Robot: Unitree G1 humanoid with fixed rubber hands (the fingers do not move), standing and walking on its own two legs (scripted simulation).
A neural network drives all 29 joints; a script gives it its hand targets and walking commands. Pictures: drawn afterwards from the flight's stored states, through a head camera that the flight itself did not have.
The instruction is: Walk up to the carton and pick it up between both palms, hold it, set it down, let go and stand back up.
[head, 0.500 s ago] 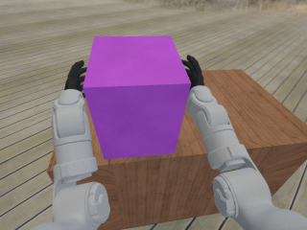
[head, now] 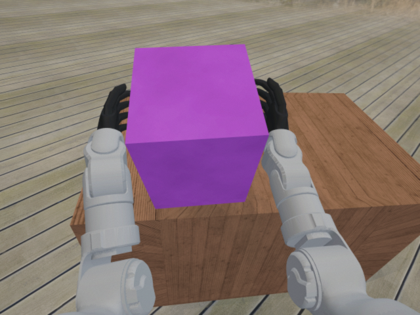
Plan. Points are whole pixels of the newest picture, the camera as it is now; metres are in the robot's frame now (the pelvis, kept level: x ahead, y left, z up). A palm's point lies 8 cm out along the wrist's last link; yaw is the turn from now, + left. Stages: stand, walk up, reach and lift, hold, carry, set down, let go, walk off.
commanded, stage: set down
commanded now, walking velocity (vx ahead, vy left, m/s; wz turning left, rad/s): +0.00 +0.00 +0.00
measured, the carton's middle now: (196, 133) +0.40 +0.02 +0.17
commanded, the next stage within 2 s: none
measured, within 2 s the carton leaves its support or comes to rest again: neither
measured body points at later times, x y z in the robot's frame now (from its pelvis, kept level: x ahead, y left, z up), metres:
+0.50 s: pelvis +0.02 +0.00 +0.00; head -0.01 +0.02 +0.45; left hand +0.40 +0.15 +0.16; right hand +0.40 -0.14 +0.18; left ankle +0.02 +0.14 -0.75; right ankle +0.00 -0.12 -0.75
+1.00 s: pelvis +0.01 -0.01 +0.00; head -0.01 +0.02 +0.45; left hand +0.41 +0.14 +0.13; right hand +0.41 -0.15 +0.16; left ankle +0.02 +0.14 -0.75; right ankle +0.00 -0.12 -0.75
